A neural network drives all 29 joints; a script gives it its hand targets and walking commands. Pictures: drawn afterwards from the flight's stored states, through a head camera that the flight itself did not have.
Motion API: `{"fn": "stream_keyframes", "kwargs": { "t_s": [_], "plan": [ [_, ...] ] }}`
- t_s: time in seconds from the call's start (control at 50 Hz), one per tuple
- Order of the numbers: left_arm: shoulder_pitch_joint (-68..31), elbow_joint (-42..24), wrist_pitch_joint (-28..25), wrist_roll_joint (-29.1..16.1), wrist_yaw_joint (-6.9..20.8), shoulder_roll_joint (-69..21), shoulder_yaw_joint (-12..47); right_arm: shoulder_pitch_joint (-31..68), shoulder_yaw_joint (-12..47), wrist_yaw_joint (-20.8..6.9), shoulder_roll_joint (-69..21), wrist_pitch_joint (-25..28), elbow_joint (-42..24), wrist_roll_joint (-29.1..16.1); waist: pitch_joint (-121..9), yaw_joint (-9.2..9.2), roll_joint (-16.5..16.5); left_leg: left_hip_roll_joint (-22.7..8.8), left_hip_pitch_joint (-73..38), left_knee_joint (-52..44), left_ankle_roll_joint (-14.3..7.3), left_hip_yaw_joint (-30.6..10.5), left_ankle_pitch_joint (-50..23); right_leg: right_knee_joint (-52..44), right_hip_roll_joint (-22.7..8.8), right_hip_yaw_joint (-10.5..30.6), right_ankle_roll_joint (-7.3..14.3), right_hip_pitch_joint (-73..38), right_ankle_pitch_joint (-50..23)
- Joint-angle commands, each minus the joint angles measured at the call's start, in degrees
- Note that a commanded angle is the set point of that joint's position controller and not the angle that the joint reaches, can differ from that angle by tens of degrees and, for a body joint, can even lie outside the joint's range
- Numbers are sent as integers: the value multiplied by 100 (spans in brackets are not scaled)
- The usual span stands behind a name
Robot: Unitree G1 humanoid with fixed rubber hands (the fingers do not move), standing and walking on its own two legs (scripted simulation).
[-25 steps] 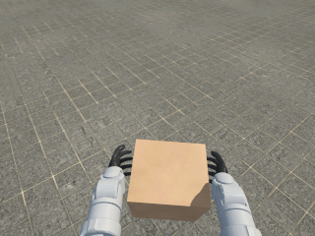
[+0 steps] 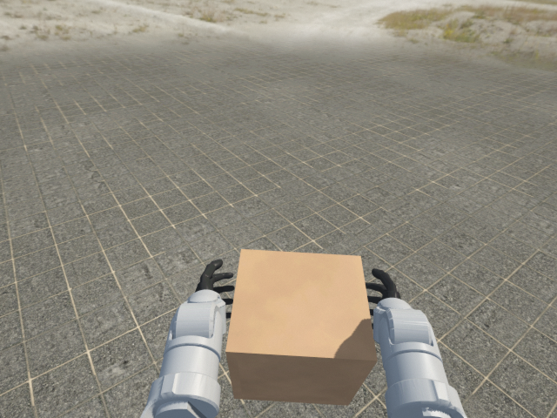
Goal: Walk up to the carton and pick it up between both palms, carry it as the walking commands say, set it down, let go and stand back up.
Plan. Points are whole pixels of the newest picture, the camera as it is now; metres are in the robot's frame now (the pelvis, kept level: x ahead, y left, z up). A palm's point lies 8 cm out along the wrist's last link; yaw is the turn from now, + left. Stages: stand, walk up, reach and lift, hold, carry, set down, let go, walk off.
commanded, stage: reach and lift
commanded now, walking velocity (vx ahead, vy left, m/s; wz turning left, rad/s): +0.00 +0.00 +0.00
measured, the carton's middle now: (295, 329) +0.32 +0.00 -0.02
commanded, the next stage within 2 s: hold in 0.92 s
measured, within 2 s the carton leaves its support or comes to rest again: neither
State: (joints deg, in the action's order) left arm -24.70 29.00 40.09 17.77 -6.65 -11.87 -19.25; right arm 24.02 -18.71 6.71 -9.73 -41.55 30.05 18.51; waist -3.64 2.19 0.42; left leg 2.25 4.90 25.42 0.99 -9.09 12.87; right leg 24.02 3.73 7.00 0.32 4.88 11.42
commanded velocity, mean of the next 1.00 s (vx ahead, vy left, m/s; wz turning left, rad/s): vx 0.00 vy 0.00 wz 0.00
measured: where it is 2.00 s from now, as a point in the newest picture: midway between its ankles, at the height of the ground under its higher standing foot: outside the picture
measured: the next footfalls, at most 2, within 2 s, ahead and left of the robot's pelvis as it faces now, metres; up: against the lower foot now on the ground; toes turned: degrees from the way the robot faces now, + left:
none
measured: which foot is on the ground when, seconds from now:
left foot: down 0.00-1.00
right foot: down 0.00-1.00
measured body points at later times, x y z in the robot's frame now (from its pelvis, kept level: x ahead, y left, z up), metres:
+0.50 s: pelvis +0.01 +0.01 +0.00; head -0.06 +0.02 +0.45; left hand +0.32 +0.15 +0.05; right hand +0.31 -0.14 +0.04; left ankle +0.02 +0.13 -0.74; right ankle +0.03 -0.12 -0.74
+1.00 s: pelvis +0.01 +0.00 +0.00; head -0.06 +0.01 +0.45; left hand +0.32 +0.14 +0.05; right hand +0.31 -0.15 +0.04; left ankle +0.02 +0.13 -0.74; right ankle +0.03 -0.12 -0.74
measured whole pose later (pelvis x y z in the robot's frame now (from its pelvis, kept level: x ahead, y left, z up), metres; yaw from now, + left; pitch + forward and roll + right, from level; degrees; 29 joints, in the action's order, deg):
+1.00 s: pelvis +0.01 +0.00 +0.00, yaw +0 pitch -7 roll +0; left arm -19.2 20.2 42.5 16.1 -1.8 -9.9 -12.8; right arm 17.3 -13.1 6.7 -9.3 -43.8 20.1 15.7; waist -2.7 0.8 0.8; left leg 2.5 4.7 24.3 0.5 -8.1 12.9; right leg 24.0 2.9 6.5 0.1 5.2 12.2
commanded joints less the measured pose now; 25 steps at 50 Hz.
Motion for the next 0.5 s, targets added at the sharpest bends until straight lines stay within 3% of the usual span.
{"fn": "stream_keyframes", "kwargs": {
  "t_s": [0.0, 0.02, 0.06, 0.08, 0.1, 0.12, 0.14, 0.16, 0.18, 0.2, 0.22, 0.24, 0.26, 0.28, 0.3, 0.32, 0.34, 0.36, 0.38, 0.4, 0.42, 0.44, 0.46, 0.48],
  "plan": [
    [-3627, 260, -58, -1506, 2215, -5590, 2530, 4160, 2610, -2173, -5887, 318, 34, -1694, -1040, 160, -8, 260, 171, -492, -24, 665, 157, -507, 22, -289, -91, -84, 477],
    [-3916, 240, -64, -1583, 2247, -5684, 2710, 4099, 2350, -2141, -5629, 317, 141, -1515, -1017, -338, -53, 220, 272, -491, -33, 606, 406, -457, 35, -293, -40, -35, 594],
    [-3908, 155, -54, -1727, 2236, -5764, 2773, 4205, 2626, -2106, -5830, 355, -166, -1592, -1111, -303, 156, 236, 114, -423, -18, 675, 89, -452, 58, -343, -46, -57, 334],
    [-3813, 182, -34, -1592, 2210, -5677, 2647, 4271, 2604, -2191, -5821, 354, -58, -1698, -1097, -103, -115, 204, 198, -476, -26, 647, 183, -350, 55, -358, -57, -121, 314],
    [-3844, 286, -33, -1539, 2195, -5685, 2681, 4290, 2689, -2207, -5749, 349, -103, -1655, -1136, -156, 34, 245, 243, -504, 9, 647, 207, -418, 77, -418, -59, -151, 258],
    [-3715, 157, -70, -1613, 2169, -5753, 2772, 4554, 2801, -2173, -5765, 396, -446, -1859, -1385, -152, -30, 225, 182, -464, -27, 638, -132, -337, 75, -343, -76, -278, -34],
    [-4072, -284, -102, -1879, 2146, -5913, 3083, 4376, 2914, -2160, -5836, 385, -475, -1866, -1717, -298, -6, 214, 62, -385, 24, 584, -409, -250, 130, -363, -52, -384, -336],
    [-3917, -101, -97, -1755, 2103, -5897, 2989, 4364, 2775, -2163, -5822, 393, -418, -1837, -1580, -261, -93, 186, 78, -432, 26, 538, -392, -215, 140, -385, -46, -321, -342],
    [-3765, -83, -92, -1739, 2105, -5820, 2873, 4236, 2810, -2170, -5858, 329, -345, -1778, -1651, -221, 268, 190, 117, -369, 6, 509, -479, -267, 144, -413, -92, -330, -302],
    [-3562, 95, -74, -1646, 2091, -5823, 2751, 4252, 2859, -2186, -5914, 367, -393, -1827, -1831, -63, -57, 233, -1, -333, 19, 620, -614, -282, 109, -342, -84, -359, -447],
    [-3495, 232, -128, -1699, 2121, -5995, 2727, 4349, 3034, -2200, -5865, 376, -545, -1928, -1839, -41, 122, 172, 83, -357, -4, 539, -752, -233, 128, -362, -98, -404, -585],
    [-3184, 324, -66, -1607, 2060, -5871, 2720, 3946, 2915, -2179, -5775, 320, -355, -1804, -1727, -183, 315, 137, -203, -383, -2, 474, -1072, -241, 158, -389, -105, -329, -835],
    [-3166, 496, -52, -1456, 2084, -5790, 2476, 4129, 2707, -2193, -5701, 334, -345, -1739, -1569, -80, 128, 156, 95, -418, 44, 486, -1074, -267, 142, -357, -116, -413, -861],
    [-3322, 190, -39, -1528, 2064, -6003, 2729, 3832, 2757, -2203, -5861, 286, -213, -1803, -1733, -109, -293, 223, -107, -405, 62, 543, -889, -275, 116, -301, -60, -303, -689],
    [-2949, 325, -2, -1515, 2044, -5996, 2702, 3794, 2786, -2195, -5717, 321, -391, -1831, -1540, -133, -214, 189, -257, -402, 76, 527, -1321, -318, 119, -326, -76, -265, -1026],
    [-3388, 72, -48, -1626, 2070, -5981, 2837, 4010, 2688, -2222, -5599, 333, -376, -1816, -1570, -202, -213, 147, -131, -452, 129, 441, -951, -269, 168, -389, -56, -231, -689],
    [-3130, 109, 13, -1530, 2065, -5925, 2813, 3913, 2772, -2196, -5613, 334, -611, -1736, -1435, -200, -295, 235, -158, -439, 124, 505, -1102, -312, 143, -352, -60, -340, -875],
    [-3165, 107, -36, -1634, 2104, -5915, 2762, 4183, 2927, -2215, -5565, 335, -762, -1856, -1489, -131, -41, 222, -32, -466, 68, 505, -870, -354, 152, -367, -74, -335, -631],
    [-3594, -219, -127, -1730, 2097, -5906, 2887, 3965, 2825, -2241, -5689, 333, -361, -1783, -1805, -282, 43, 211, -374, -373, 84, 417, -991, -323, 153, -383, -77, -14, -581],
    [-3577, -81, -90, -1722, 2097, -6053, 3012, 4147, 2983, -2226, -5648, 386, -768, -1875, -1567, -188, -254, 223, -177, -346, 94, 501, -722, -309, 128, -372, -49, -102, -431],
    [-3657, -284, -104, -1702, 2064, -5826, 2964, 4098, 2974, -2235, -5733, 320, -634, -1902, -1608, -129, -151, 189, -21, -376, 56, 455, -579, -198, 153, -396, -50, -223, -387],
    [-3223, 121, -25, -1624, 2064, -6031, 2873, 4113, 2983, -2236, -5543, 310, -748, -1872, -1577, -162, -133, 165, -157, -404, 64, 454, -595, -235, 152, -407, -32, -37, -311],
    [-3335, -53, -25, -1655, 2070, -5906, 2979, 3906, 2974, -2197, -5623, 293, -700, -1796, -1237, -209, 18, 161, -163, -412, 80, 422, -831, -289, 166, -405, -37, 1, -491],
    [-3211, -225, -19, -1748, 2049, -6023, 3103, 3963, 3094, -2228, -5736, 328, -883, -1913, -1503, -173, -155, 157, -230, -388, 82, 435, -829, -261, 136, -357, -19, -99, -510]
  ]
}}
